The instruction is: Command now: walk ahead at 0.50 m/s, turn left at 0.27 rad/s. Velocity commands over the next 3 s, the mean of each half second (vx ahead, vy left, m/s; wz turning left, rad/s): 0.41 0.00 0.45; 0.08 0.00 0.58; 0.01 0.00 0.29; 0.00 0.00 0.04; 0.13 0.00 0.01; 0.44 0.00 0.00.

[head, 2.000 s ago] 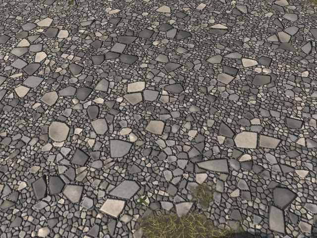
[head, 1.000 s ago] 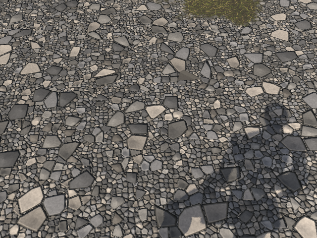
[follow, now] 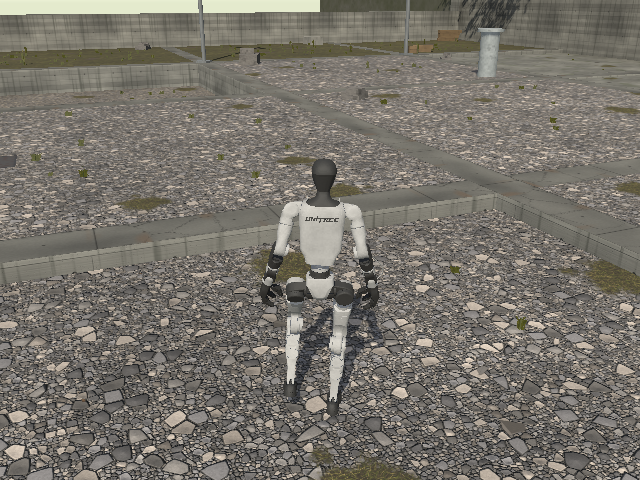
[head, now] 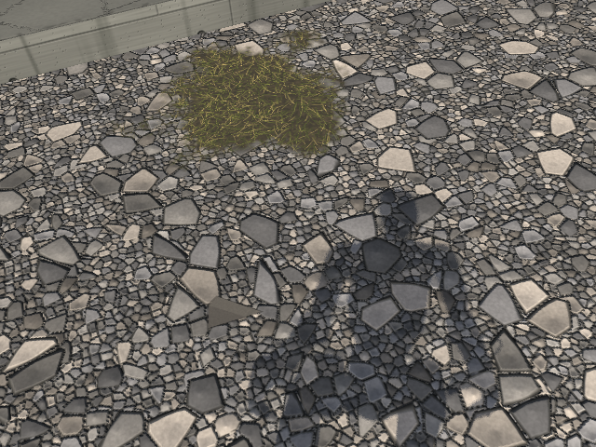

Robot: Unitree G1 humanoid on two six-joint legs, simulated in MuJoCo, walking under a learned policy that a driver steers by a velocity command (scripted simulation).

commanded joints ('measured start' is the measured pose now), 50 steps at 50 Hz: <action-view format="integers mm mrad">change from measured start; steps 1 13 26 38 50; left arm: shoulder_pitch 23 114 19 -204 -166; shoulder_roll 109 158 80 126 158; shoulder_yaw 25 31 18 16 15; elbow -27 50 -101 -207 -242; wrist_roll -3 5 14 -12 2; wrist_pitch -28 -6 78 93 91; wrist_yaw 5 34 21 40 53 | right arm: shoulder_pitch -3 -217 -30 36 15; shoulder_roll -38 -31 -156 -184 -163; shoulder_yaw -12 4 -51 -68 -67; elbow -43 -150 -100 -136 -157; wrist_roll -3 -13 17 0 9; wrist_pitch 9 1 -7 50 94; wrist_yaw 8 22 -32 -44 -14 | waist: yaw -8 13 42 -44 -41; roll -100 -130 -35 60 -195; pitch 40 40 -98 -64 -45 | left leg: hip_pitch -129 11 342 438 39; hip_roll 29 -87 80 76 -149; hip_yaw -31 180 -172 -391 -54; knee -21 -433 -710 -638 141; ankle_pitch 111 84 910 592 -208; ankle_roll -13 97 247 197 -84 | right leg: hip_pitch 34 264 -371 -391 20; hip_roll -280 -302 -105 -49 -276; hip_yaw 147 -95 128 181 255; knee -198 44 827 501 43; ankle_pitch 195 875 -157 -164 522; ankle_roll -90 -31 141 127 -98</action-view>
